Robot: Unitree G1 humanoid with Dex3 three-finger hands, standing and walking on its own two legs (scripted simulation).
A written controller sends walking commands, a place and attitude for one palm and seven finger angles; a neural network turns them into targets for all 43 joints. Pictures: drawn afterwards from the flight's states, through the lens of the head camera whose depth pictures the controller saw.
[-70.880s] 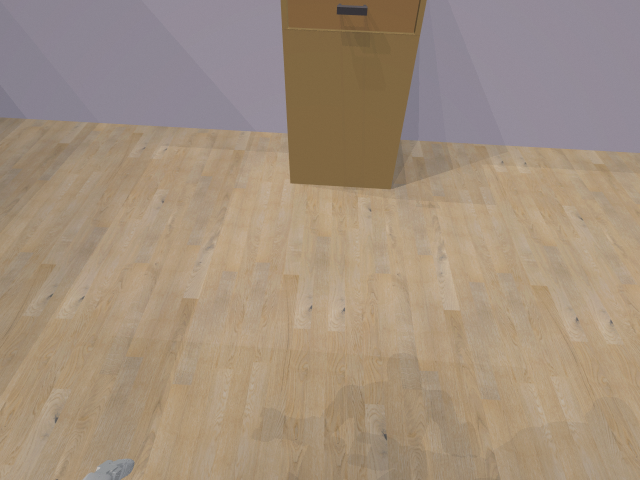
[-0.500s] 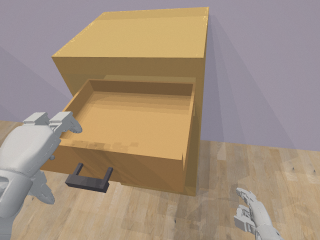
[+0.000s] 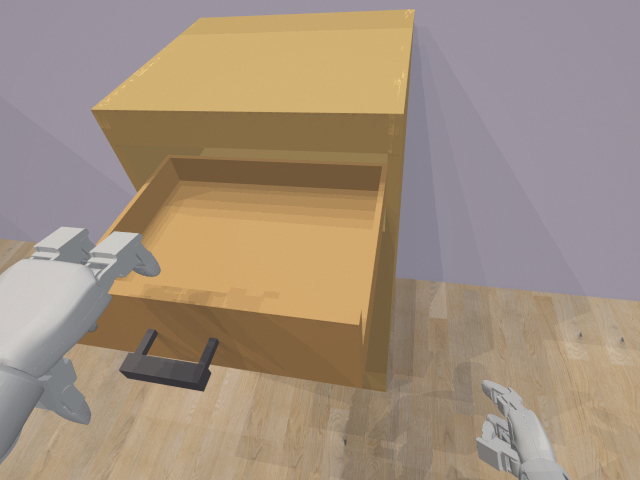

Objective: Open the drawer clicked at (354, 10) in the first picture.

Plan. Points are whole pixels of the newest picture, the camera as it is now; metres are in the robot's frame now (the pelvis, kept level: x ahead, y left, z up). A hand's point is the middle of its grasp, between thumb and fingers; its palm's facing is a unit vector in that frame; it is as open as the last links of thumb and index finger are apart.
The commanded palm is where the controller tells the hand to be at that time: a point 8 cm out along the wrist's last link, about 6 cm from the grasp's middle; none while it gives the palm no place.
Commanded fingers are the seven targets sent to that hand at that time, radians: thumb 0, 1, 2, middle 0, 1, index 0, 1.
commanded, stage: draw the hand back to the body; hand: left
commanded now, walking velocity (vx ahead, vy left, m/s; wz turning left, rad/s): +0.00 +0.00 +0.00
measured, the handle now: (173, 356) +0.23 +0.23 +0.05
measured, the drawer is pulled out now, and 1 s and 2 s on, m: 0.30 0.30 0.30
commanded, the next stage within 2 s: step back with the hand held close in 1.02 s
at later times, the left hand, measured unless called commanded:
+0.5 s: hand (100, 264) +0.23 +0.22 +0.23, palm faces +0.42 -0.79 -0.43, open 11.5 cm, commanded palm +0.17 +0.27 +0.24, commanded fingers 0.00 0.38 0.68 -0.24 -0.64 -0.24 -0.64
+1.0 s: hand (98, 281) +0.22 +0.23 +0.22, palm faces +0.44 -0.80 -0.42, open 7.7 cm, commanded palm +0.16 +0.28 +0.24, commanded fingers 0.00 0.90 0.90 -0.20 -0.30 -0.20 -0.30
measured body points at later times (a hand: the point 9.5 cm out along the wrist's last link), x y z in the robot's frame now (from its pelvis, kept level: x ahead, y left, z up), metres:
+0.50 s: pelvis +0.03 +0.00 +0.00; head +0.02 -0.02 +0.45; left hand +0.20 +0.26 +0.26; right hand +0.22 -0.22 -0.08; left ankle -0.01 +0.13 -0.74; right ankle +0.01 -0.11 -0.74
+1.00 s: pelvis +0.03 +0.00 +0.00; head +0.02 -0.03 +0.45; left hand +0.19 +0.27 +0.24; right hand +0.22 -0.21 -0.08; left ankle -0.01 +0.13 -0.74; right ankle +0.01 -0.11 -0.74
